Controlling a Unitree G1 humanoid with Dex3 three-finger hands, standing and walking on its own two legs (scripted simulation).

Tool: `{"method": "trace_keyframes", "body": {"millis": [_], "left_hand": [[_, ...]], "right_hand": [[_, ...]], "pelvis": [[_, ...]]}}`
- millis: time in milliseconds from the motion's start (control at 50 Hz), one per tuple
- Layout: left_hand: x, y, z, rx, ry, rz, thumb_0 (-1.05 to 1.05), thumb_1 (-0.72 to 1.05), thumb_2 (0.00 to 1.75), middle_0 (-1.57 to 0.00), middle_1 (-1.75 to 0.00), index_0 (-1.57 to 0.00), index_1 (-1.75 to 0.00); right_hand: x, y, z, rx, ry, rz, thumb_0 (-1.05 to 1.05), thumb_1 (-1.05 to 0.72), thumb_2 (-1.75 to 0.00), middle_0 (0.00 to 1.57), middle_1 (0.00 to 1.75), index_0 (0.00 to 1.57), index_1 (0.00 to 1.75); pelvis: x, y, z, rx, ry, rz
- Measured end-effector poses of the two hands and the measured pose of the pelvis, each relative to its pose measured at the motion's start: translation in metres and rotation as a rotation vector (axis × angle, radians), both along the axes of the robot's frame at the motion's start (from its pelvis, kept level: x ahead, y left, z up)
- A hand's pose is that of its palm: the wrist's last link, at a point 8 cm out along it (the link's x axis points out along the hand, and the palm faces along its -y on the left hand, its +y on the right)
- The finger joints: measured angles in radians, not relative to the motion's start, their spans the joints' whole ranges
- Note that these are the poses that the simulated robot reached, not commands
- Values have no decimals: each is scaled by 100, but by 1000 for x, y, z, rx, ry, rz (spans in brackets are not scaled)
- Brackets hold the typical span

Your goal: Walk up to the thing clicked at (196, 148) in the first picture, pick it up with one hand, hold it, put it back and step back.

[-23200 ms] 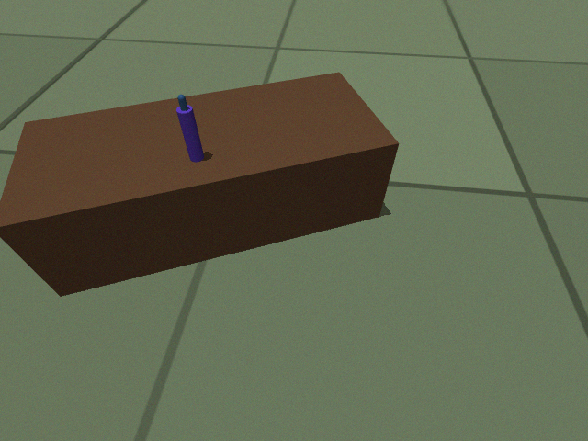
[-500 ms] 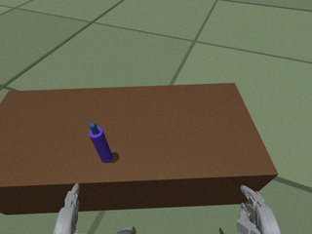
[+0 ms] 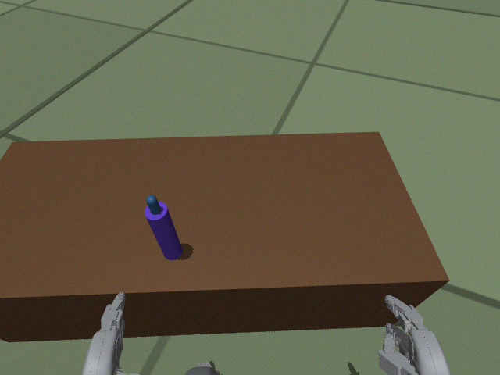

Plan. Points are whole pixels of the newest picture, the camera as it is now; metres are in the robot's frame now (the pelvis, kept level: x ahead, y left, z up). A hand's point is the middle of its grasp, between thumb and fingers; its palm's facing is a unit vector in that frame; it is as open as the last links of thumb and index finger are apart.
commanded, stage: home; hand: left
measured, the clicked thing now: (163, 227) +0.48 +0.23 -0.17
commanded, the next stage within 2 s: stand in 1.06 s
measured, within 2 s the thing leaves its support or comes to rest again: neither
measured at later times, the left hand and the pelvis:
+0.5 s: hand (143, 357) +0.17 +0.18 -0.05, palm faces +0.12 -0.97 -0.23, open 17.1 cm; pelvis +0.00 +0.00 +0.00, yaw +0 degrees
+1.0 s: hand (142, 363) +0.17 +0.18 -0.05, palm faces +0.13 -0.95 -0.28, open 17.3 cm; pelvis +0.00 +0.00 +0.01, yaw +1 degrees
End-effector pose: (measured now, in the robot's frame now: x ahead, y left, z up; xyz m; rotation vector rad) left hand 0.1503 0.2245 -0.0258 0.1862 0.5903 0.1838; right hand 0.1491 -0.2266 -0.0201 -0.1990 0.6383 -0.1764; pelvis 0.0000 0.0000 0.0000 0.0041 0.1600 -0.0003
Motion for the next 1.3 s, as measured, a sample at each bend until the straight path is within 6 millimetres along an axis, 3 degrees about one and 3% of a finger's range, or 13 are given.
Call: {"method": "trace_keyframes", "body": {"millis": [500, 680, 820, 1180, 1300], "left_hand": [[-1, 3, 0, 0, 2, 4, -1, -47, 10, -6, -6, -6, -7], [-7, 3, -1, 20, 34, 17, -1, -49, 9, -6, -6, -6, -7], [-7, 4, 1, 42, 59, 22, -1, -50, 8, -6, -6, -6, -6], [-10, 2, 3, 41, 110, 48, -1, -52, 7, -6, -5, -6, -6], [-22, 28, -27, 125, 250, -75, -1, -42, 17, -12, -14, -12, -14]], "right_hand": [[1, 3, 0, -6, -4, 6, 1, -90, -91, 21, 30, 20, 30], [-7, -10, -35, -35, 125, -37, 1, -90, -90, 21, 30, 20, 30], [-14, -13, -47, -38, 158, -62, 1, -90, -90, 21, 30, 20, 30], [2, -12, -40, -49, 73, -33, 1, -90, -90, 21, 30, 20, 30], [-5, -26, -57, -91, 264, 94, 1, -90, -90, 21, 30, 20, 30]], "pelvis": [[0, 2, -2, -3, 9, 2], [1, 1, 0, -21, -11, 11], [0, 0, 2, -25, -19, 13], [-2, -3, 7, -26, -36, 23], [-2, -3, 14, -3, -115, 30]]}}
